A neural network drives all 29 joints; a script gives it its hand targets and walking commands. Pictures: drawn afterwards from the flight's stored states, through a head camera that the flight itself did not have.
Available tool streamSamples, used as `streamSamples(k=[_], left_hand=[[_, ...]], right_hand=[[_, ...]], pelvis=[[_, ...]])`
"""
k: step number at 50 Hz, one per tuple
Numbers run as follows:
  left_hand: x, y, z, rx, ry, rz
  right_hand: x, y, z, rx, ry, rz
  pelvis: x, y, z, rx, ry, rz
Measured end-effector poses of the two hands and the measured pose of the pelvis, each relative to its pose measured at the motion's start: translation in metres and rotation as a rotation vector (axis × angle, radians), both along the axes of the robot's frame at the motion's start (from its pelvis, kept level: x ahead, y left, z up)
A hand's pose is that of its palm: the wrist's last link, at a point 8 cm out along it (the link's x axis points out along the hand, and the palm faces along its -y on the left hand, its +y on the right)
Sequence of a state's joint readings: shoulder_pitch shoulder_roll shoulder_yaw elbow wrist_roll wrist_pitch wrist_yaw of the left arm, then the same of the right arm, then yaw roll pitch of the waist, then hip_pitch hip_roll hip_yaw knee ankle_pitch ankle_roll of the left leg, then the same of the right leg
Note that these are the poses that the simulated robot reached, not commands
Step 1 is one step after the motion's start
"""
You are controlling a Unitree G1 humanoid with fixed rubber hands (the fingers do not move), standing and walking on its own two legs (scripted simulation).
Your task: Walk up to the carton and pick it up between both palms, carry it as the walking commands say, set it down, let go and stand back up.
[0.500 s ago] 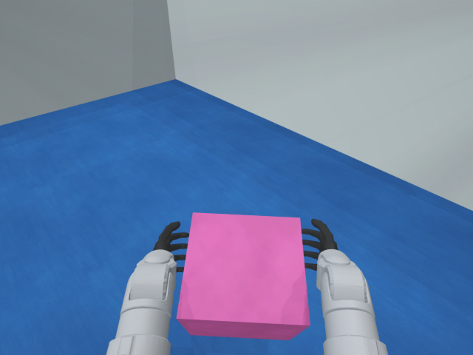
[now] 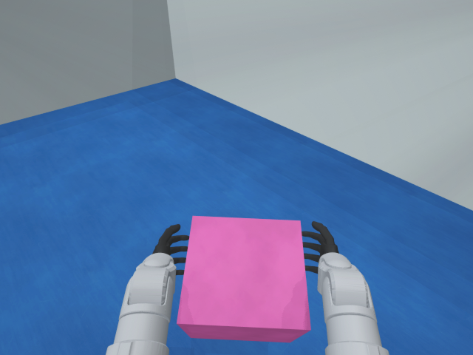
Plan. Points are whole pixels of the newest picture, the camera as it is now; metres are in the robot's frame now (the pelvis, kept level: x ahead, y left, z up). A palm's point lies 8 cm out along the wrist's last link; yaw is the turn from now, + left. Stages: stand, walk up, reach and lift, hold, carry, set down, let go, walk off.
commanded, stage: hold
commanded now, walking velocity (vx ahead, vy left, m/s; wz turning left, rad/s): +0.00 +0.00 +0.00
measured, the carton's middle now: (243, 281) +0.30 +0.00 -0.03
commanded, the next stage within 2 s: carry in 0.10 s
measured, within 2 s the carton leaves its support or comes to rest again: neither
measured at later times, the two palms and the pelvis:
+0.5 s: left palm (196, 276) +0.25 +0.08 +0.06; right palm (374, 304) +0.21 -0.20 +0.06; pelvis -0.06 +0.00 -0.02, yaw -10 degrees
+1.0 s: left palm out of the picture +0.11 +0.02 +0.07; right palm out of the picture -0.02 -0.23 +0.07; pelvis -0.19 +0.03 -0.02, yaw -29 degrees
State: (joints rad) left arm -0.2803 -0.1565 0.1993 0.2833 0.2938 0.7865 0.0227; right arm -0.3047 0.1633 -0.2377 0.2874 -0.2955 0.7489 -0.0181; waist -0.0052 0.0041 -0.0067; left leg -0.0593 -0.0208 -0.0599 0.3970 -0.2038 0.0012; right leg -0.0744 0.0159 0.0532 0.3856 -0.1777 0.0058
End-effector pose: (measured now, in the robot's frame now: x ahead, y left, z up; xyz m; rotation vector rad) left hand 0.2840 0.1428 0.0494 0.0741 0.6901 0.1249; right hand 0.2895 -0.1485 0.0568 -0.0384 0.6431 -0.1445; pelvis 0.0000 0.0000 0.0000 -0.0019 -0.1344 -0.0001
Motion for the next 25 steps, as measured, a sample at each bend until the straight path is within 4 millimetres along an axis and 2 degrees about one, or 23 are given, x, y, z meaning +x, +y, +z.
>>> streamSamples(k=[4, 8, 14, 19, 25], left_hand=[[0.000, 0.000, 0.000, 0.000, -0.001, 0.001], [0.003, -0.001, 0.000, -0.002, -0.018, 0.006], [0.004, -0.014, -0.001, 0.015, -0.067, 0.041], [-0.006, -0.041, 0.003, 0.026, -0.085, 0.014], [-0.030, -0.064, 0.009, -0.003, -0.031, -0.093]], right_hand=[[0.000, 0.000, 0.000, 0.001, -0.001, 0.000], [0.003, 0.000, 0.001, -0.012, -0.018, -0.006], [-0.002, -0.006, 0.001, -0.031, -0.066, -0.060], [-0.026, -0.029, -0.004, -0.009, -0.078, -0.155], [-0.079, -0.050, 0.007, 0.008, -0.031, -0.278]], pelvis=[[0.000, 0.000, 0.000, 0.000, 0.000, 0.000], [-0.002, 0.001, -0.005, 0.004, 0.081, -0.012], [-0.018, -0.001, -0.021, 0.025, 0.158, -0.066], [-0.033, -0.007, -0.033, 0.018, 0.186, -0.123], [-0.058, -0.001, -0.023, 0.053, 0.231, -0.170]])
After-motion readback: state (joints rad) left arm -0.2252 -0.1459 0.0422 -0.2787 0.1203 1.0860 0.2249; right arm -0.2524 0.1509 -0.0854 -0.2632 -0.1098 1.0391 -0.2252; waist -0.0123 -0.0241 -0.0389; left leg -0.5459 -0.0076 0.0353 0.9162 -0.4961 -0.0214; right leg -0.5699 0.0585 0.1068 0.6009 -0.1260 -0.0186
